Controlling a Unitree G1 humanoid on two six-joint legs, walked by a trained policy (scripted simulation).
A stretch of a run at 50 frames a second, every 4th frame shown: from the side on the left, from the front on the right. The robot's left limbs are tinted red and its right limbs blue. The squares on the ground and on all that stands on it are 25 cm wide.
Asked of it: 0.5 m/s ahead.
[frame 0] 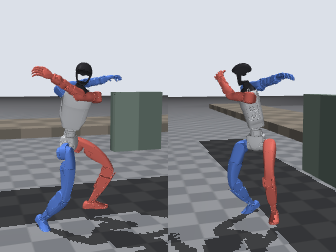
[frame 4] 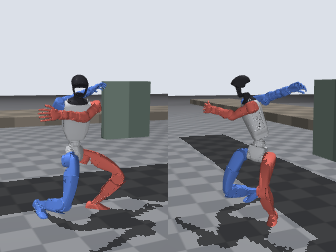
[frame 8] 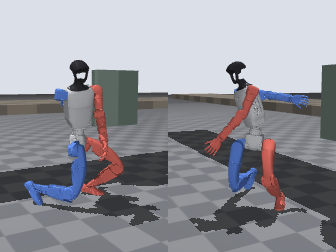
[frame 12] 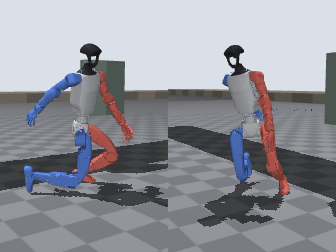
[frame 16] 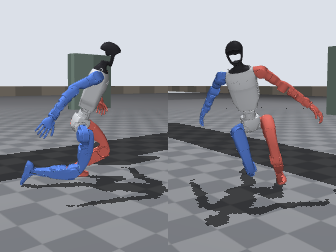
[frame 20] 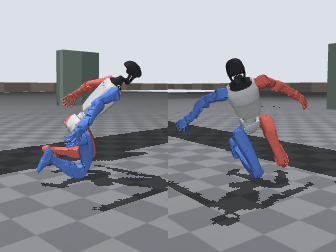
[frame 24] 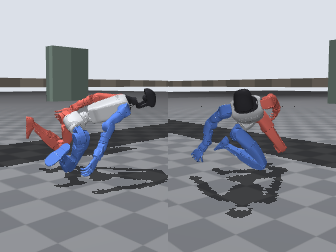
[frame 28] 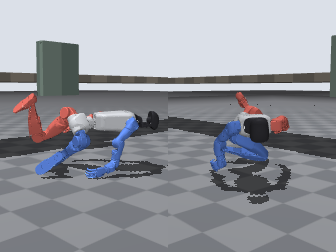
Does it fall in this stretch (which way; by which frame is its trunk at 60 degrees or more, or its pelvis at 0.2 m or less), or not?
yes: goes over forward; its trunk at 60 degrees or more by frame 24
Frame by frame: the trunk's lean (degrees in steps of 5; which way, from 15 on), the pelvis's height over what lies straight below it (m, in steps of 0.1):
0: 20 forward and to its right, 0.7
4: 20 forward and to its right, 0.5
8: 20 to its right, 0.5
12: 15 forward and to its right, 0.6
16: 25 forward, 0.5
20: 45 forward, 0.5
24: 75 forward, 0.4
28: 90 forward, 0.3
